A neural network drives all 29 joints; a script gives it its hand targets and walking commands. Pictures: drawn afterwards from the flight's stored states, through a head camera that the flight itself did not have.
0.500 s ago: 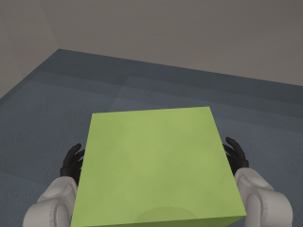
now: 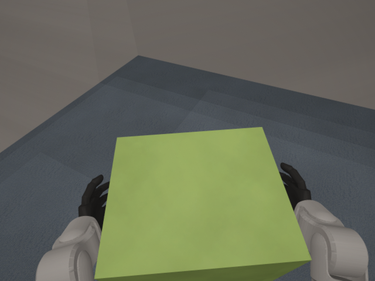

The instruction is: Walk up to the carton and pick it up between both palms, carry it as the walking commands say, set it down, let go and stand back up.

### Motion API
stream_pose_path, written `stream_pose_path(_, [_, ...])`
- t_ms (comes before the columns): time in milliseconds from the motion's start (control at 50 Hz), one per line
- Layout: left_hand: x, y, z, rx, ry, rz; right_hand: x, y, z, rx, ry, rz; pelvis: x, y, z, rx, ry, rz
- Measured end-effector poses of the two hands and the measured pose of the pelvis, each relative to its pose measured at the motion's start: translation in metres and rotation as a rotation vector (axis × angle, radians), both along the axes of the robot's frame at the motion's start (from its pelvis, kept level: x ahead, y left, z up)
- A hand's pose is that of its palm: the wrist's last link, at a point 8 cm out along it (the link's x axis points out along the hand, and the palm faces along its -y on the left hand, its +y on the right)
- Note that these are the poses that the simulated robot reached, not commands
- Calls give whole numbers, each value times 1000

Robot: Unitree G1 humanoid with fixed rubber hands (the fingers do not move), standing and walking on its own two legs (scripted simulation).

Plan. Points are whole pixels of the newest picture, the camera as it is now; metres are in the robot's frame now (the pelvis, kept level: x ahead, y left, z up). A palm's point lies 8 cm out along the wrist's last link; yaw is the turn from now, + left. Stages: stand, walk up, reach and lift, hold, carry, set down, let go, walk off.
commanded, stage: carry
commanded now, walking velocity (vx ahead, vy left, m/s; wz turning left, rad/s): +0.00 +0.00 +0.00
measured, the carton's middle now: (195, 219) +0.24 -0.01 +0.02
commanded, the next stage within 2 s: none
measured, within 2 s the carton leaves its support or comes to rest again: neither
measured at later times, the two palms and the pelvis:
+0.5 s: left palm out of the picture +0.09 +0.20 +0.09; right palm (308, 275) +0.12 -0.17 +0.08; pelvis -0.11 +0.00 +0.00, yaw +5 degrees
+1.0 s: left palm out of the picture +0.00 +0.18 +0.07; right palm out of the picture +0.05 -0.18 +0.06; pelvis -0.19 -0.02 -0.02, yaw +8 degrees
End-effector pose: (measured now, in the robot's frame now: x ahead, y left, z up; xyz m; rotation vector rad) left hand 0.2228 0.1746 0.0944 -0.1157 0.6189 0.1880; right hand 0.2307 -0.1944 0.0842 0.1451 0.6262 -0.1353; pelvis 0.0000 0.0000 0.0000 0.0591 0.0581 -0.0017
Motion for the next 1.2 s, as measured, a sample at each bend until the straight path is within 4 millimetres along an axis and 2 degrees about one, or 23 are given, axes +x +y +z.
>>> stream_pose_path(40, [-21,19,-9,0,6,32,-8,19,-6,-6,7,36,-15,8,-7,-17,5,34])
stream_pose_path(100, [-56,40,-18,-12,65,75,-25,43,-14,15,68,63,-32,11,-2,-24,2,55])
stream_pose_path(140, [-75,48,-20,-26,79,103,-37,51,-15,22,84,74,-42,12,0,-31,0,71])
stream_pose_path(200, [-92,49,-17,-33,62,121,-50,53,-13,18,68,89,-55,11,0,-33,4,91])
stream_pose_path(380, [-112,26,-6,-11,35,74,-87,29,-9,0,37,69,-92,3,1,-39,0,98])
stream_pose_path(480, [-125,21,-4,-10,20,52,-107,23,-5,2,22,45,-109,2,0,-41,-1,88])
stream_pose_path(680, [-161,23,-12,-17,28,74,-135,25,-11,-1,31,62,-139,-2,-7,-43,-11,88])
stream_pose_path(820, [-180,23,-28,-23,9,52,-162,25,-22,-11,10,42,-162,1,-25,-52,-41,63])
stream_pose_path(880, [-187,19,-31,-25,-4,41,-174,21,-26,5,-2,18,-170,-3,-31,-60,-43,77])
stream_pose_path(980, [-214,10,-26,-29,10,109,-180,14,-27,1,15,93,-185,-20,-24,-31,-35,130])
stream_pose_path(1100, [-234,6,4,-10,16,146,-186,12,-3,26,21,128,-201,-26,7,12,-9,122])
stream_pose_path(1140, [-234,7,5,3,29,135,-187,12,-3,23,32,130,-206,-27,12,19,3,119])
stream_pose_path(1200, [-233,9,-6,13,51,119,-186,14,-11,0,52,141,-216,-26,13,10,19,125])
